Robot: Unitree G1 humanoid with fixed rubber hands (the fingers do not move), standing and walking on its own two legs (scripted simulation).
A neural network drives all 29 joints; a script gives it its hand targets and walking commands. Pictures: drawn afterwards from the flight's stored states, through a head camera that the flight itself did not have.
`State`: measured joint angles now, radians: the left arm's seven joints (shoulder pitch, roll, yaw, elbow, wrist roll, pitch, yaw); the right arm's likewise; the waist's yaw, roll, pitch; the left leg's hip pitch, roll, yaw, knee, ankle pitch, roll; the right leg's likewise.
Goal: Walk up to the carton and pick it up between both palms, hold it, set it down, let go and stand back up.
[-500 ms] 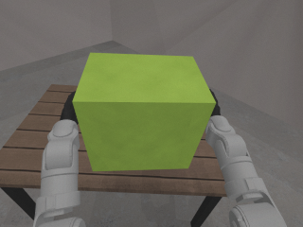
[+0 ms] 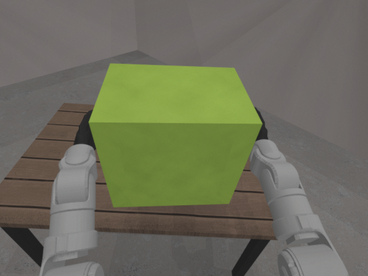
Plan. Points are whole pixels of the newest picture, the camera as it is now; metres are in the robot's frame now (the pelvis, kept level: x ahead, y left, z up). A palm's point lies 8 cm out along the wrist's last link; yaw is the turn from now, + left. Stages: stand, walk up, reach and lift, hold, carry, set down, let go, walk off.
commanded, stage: hold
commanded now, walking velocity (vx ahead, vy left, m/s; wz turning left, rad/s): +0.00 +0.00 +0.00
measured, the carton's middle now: (173, 138) +0.39 +0.01 +0.14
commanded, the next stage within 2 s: set down in 1.06 s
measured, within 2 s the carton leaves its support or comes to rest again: neither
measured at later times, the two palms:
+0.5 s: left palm (85, 144) +0.35 +0.19 +0.15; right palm (256, 138) +0.35 -0.17 +0.16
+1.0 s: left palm (86, 144) +0.35 +0.19 +0.15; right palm (257, 138) +0.35 -0.17 +0.16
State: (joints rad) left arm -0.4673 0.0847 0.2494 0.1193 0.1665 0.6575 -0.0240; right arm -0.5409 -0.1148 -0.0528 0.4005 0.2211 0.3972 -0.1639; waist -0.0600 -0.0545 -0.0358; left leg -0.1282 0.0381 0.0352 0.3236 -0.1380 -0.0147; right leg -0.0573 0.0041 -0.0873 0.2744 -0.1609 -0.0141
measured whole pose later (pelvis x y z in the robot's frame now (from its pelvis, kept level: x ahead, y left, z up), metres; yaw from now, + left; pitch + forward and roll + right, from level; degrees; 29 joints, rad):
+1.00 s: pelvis +0.00 +0.00 +0.00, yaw +0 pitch -3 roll -1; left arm -0.50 0.09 0.26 0.18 0.16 0.63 -0.02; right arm -0.57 -0.11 -0.07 0.45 0.21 0.38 -0.16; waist -0.06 -0.06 -0.04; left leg -0.13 0.04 0.03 0.32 -0.13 -0.01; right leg -0.06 0.00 -0.09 0.28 -0.16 -0.01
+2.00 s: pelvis +0.03 +0.00 +0.00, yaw +1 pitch -2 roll -1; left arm -0.39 0.07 0.23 0.41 0.17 0.20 -0.02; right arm -0.41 -0.04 -0.11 0.61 0.05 -0.05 -0.12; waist 0.00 -0.08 0.03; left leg -0.12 0.04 0.02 0.33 -0.18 -0.03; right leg -0.03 0.01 -0.10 0.25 -0.19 -0.02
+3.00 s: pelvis +0.03 +0.00 +0.00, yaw -1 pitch +12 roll -1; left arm -0.59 0.15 0.25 1.14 0.10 -0.35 0.01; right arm -0.54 0.03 -0.36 1.02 -0.21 -0.38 -0.10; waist 0.04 -0.05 -0.10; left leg -0.41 0.05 0.04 0.35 -0.15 -0.02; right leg -0.33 0.01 -0.08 0.28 -0.16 -0.02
